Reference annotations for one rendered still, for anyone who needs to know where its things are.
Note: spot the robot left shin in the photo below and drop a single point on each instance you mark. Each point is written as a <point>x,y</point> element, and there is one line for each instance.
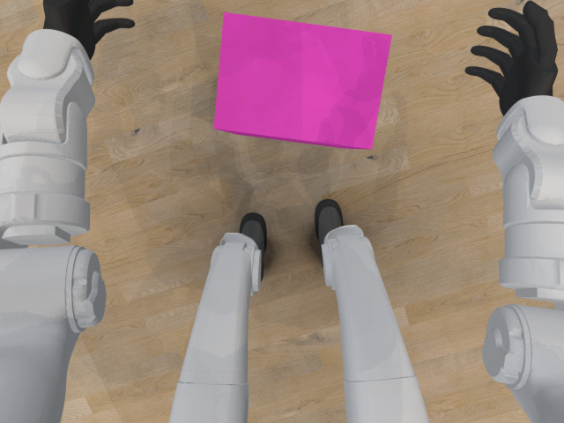
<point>234,237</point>

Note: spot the carton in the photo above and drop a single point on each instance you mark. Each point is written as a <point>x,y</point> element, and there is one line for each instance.
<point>300,82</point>

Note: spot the robot left upper arm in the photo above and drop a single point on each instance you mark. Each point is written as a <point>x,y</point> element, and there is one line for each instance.
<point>48,295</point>

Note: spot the robot shin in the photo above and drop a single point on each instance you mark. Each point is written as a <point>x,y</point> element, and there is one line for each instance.
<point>352,229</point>
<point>234,237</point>

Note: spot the left robot forearm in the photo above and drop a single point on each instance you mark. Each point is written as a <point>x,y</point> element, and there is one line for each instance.
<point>43,142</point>

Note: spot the robot right hand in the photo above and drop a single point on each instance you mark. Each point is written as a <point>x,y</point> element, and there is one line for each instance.
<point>531,70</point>

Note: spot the robot left hand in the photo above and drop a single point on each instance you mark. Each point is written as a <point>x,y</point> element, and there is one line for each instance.
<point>76,18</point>

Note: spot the robot right shin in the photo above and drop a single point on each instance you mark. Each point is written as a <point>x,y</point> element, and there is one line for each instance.
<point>352,229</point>

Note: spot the right robot forearm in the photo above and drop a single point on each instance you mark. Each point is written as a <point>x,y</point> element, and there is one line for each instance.
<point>530,156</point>

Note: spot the robot right upper arm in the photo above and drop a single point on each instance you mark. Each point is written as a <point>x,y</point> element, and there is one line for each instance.
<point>524,349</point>

